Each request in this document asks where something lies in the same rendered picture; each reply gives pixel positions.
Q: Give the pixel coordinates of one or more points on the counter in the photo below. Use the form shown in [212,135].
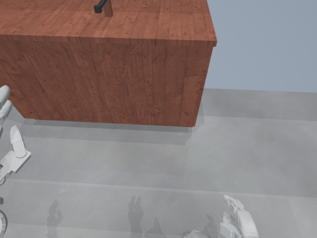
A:
[137,62]

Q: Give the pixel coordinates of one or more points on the right robot hand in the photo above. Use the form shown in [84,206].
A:
[241,226]

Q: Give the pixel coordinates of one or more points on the left robot hand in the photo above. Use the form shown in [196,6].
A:
[14,160]

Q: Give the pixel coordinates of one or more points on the tap lever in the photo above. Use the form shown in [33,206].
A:
[98,7]

